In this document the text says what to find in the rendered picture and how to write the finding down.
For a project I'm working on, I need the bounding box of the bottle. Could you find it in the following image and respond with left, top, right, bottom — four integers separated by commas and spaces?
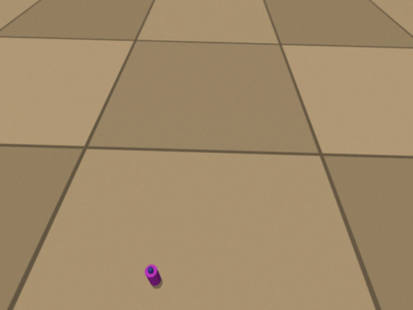
145, 265, 161, 286

